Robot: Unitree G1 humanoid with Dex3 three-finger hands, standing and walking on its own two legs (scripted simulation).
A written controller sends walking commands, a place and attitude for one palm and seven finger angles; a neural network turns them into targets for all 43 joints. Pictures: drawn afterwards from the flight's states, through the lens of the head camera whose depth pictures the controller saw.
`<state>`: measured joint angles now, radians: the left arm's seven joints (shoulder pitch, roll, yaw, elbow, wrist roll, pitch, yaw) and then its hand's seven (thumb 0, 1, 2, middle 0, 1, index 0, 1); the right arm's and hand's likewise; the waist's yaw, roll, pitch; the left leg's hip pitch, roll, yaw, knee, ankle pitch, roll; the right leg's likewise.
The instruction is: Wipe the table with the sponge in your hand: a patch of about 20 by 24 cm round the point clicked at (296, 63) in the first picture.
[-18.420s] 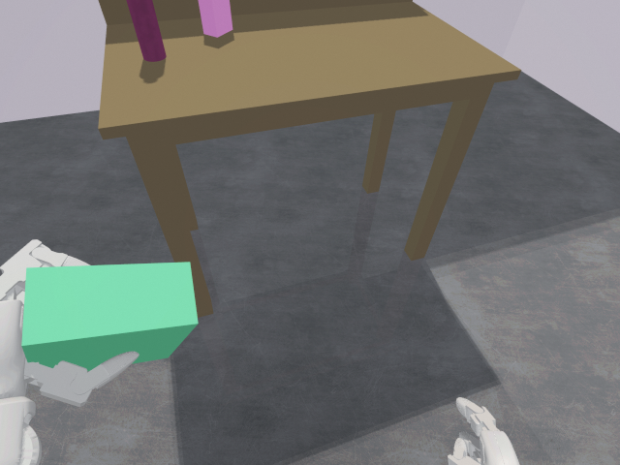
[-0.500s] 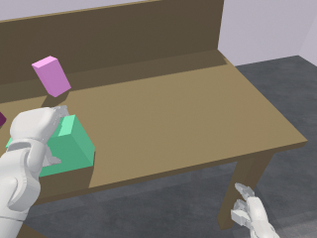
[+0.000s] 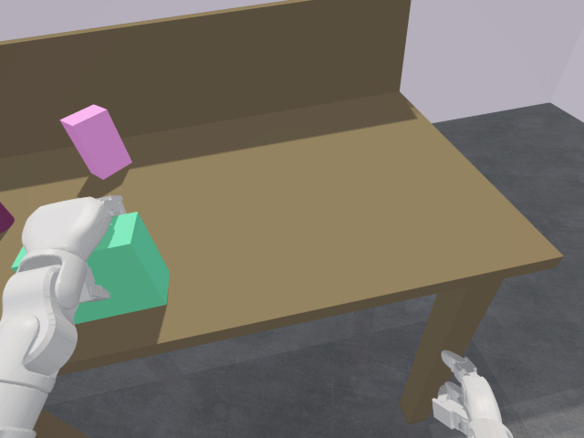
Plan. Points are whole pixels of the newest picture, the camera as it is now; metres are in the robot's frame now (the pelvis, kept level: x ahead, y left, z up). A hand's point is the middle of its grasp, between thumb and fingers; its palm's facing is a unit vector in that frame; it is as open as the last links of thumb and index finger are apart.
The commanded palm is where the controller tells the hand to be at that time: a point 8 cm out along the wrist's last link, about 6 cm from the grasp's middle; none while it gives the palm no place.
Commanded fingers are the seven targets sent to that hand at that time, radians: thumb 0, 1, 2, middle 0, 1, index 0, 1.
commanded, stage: wipe forward along the first lane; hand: left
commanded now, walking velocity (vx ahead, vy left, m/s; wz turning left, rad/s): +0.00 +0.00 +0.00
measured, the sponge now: (109, 280) +0.26 +0.32 +0.10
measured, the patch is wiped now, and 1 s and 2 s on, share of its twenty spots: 0.00 0.05 0.20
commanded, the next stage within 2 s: slide across to the middle lane in 1.52 s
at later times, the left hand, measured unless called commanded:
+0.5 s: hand (99, 226) +0.31 +0.34 +0.15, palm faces -0.05 +0.01 -1.00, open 10.5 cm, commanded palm +0.30 +0.34 +0.18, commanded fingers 0.00 0.10 1.30 -1.20 -1.60 -1.20 -1.60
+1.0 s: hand (99, 205) +0.35 +0.37 +0.15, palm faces -0.11 +0.00 -0.99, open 10.5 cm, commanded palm +0.35 +0.36 +0.18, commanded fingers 0.00 0.10 1.30 -1.20 -1.60 -1.20 -1.60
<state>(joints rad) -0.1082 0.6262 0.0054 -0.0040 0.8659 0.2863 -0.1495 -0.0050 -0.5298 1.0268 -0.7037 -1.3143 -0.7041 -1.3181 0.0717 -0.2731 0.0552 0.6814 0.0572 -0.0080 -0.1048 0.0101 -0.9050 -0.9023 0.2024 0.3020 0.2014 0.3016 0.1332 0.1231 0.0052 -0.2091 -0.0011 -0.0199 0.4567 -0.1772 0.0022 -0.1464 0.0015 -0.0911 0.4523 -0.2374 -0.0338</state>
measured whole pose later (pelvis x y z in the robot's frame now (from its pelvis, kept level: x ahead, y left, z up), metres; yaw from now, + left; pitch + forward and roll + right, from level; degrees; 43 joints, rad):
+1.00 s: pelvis -0.01 +0.00 -0.01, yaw +0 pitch +2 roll -1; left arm -0.60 0.73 0.06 0.73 0.96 0.04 -0.17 0.02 -0.55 1.03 -0.73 -1.29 -0.73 -1.30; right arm 0.24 -0.30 0.01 0.69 0.08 0.06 -0.11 0.01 -0.91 -0.90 0.20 0.30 0.20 0.30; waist 0.03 0.09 -0.04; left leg -0.39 0.01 -0.02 0.55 -0.20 0.01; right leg -0.31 0.01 -0.09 0.52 -0.24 -0.03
